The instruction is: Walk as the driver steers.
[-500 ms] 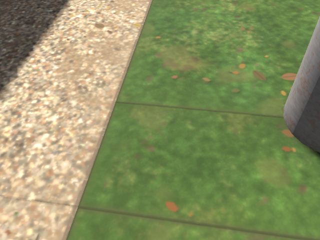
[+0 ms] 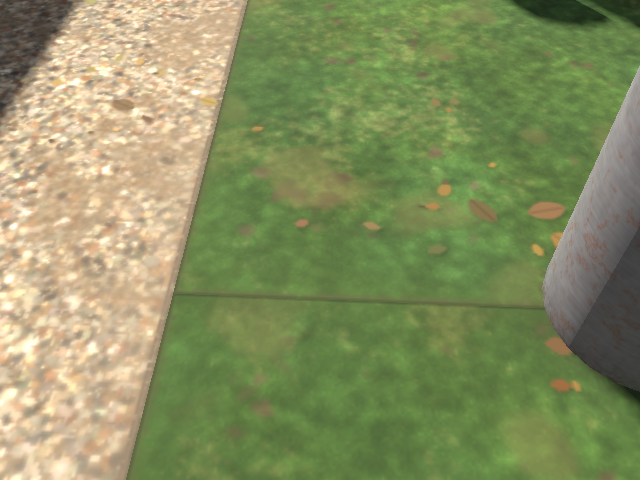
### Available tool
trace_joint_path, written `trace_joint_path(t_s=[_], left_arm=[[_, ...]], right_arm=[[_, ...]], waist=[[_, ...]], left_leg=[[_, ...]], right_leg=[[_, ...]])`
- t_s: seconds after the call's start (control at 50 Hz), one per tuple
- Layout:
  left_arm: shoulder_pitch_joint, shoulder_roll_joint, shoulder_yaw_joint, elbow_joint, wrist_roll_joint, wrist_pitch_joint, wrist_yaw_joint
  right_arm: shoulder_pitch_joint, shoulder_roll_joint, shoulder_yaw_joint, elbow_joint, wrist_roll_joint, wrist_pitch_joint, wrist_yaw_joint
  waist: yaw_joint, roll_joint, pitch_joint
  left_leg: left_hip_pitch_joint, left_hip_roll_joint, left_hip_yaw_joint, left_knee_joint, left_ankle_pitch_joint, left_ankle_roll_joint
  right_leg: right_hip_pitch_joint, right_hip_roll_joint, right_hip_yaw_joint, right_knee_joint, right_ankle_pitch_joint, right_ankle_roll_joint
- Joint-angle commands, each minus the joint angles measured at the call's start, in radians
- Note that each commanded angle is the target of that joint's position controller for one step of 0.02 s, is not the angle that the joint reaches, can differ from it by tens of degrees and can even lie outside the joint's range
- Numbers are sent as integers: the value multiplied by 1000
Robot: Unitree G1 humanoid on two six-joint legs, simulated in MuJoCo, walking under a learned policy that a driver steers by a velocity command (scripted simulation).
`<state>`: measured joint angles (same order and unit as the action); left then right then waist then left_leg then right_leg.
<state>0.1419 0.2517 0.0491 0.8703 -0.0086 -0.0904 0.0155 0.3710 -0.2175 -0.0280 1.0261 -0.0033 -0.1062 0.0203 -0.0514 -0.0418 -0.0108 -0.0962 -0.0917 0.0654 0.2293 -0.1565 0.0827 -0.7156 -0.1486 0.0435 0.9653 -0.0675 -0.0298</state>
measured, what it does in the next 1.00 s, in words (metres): walks ahead: right foot, then left foot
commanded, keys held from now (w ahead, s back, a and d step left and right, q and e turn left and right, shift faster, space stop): w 1.00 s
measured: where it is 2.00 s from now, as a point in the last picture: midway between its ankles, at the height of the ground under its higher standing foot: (313, 275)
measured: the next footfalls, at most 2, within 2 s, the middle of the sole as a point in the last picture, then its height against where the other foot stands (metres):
right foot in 0.24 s outside the picture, level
left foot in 0.82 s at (275, 429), level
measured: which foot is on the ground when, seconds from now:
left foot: down 0.00-0.26, up 0.28-0.80, down 0.82-1.00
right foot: up 0.00-0.22, down 0.24-0.82, up 0.84-1.00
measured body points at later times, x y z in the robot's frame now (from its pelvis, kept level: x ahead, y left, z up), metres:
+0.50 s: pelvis +0.29 -0.07 +0.00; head +0.30 -0.08 +0.45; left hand +0.31 +0.19 -0.13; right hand +0.40 -0.34 -0.13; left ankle +0.34 +0.10 -0.67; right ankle +0.29 -0.15 -0.75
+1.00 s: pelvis +0.56 +0.01 +0.00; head +0.58 +0.02 +0.44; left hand +0.64 +0.28 -0.14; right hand +0.63 -0.26 -0.13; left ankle +0.59 +0.09 -0.75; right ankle +0.53 -0.15 -0.66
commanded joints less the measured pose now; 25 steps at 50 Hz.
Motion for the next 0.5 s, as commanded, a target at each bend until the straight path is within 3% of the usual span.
trace_joint_path(t_s=[0.02,0.1,0.16,0.2,0.22,0.24,0.26,0.28,0.3,0.32,0.34,0.36,0.4,0.42,0.5], left_arm=[[-49,23,0,-55,1,-8,-7],[-181,25,-8,-94,-11,-13,-27],[-233,39,-8,-128,-14,-24,-49],[-182,67,3,-126,-14,-31,-57],[-91,95,19,-103,-13,-34,-56],[92,146,46,-46,-13,-35,-50],[296,236,69,-6,0,-31,-39],[342,279,76,17,8,-26,-48],[314,172,48,7,3,-27,-49],[216,134,34,-12,0,-29,-45],[124,113,25,-31,2,-28,-46],[81,89,18,-36,7,-29,-51],[76,59,10,-18,15,-33,-57],[94,68,13,-5,12,-35,-55],[160,113,24,29,12,-30,-33]], right_arm=[[-20,-153,-24,-61,8,-9,-18],[65,-169,-28,-32,21,2,-21],[93,-174,-33,-16,21,19,-26],[70,-190,-39,-20,20,30,-28],[44,-195,-40,-28,18,35,-28],[28,-173,-31,-38,11,39,-27],[32,-137,-12,-70,-8,35,-27],[166,5,26,-62,6,10,-13],[100,-115,-1,-55,31,-14,-10],[-2,-170,-17,-91,50,-27,-9],[-53,-166,-18,-102,45,-29,-17],[-76,-155,-25,-106,28,-22,-23],[-34,-109,-26,-99,23,6,-24],[-25,-92,-26,-98,22,16,-25],[-160,-97,-33,-149,9,29,-29]], waist=[[21,76,74],[-29,83,98],[-29,93,108],[15,116,71],[70,128,14],[152,118,-95],[211,-3,-260],[135,-278,-388],[164,-160,-335],[145,-110,-190],[108,-13,-118],[81,15,-65],[35,-18,-45],[26,-20,-31],[43,-2,30]], left_leg=[[-81,264,-155,-133,185,138],[34,290,-149,-102,150,125],[148,340,-165,-39,193,114],[178,350,-161,36,350,94],[167,326,-135,140,526,77],[97,270,-92,343,611,50],[-130,199,-39,686,334,11],[-522,17,-79,1001,-358,-43],[-629,70,-207,1115,-393,-20],[-676,120,-182,1117,-299,-4],[-628,173,-152,1074,-204,-10],[-587,202,-144,1017,-152,-17],[-497,232,-143,948,-103,-24],[-492,235,-133,923,-94,-31],[-618,247,-122,743,55,-64]], right_leg=[[31,11,-18,-205,159,11],[37,48,-43,-361,169,12],[20,62,-40,-425,76,-18],[126,93,-61,-457,3,-47],[264,129,-91,-473,-9,-69],[507,143,-95,-472,11,-102],[836,-62,143,-456,28,-177],[1150,-264,625,-590,-169,-328],[1107,-234,658,-651,-233,-282],[964,-205,495,-667,-151,-235],[810,-169,373,-694,-22,-215],[694,-130,289,-727,51,-206],[595,-81,195,-784,89,-199],[570,-75,164,-802,120,-206],[579,-72,99,-847,164,-211]])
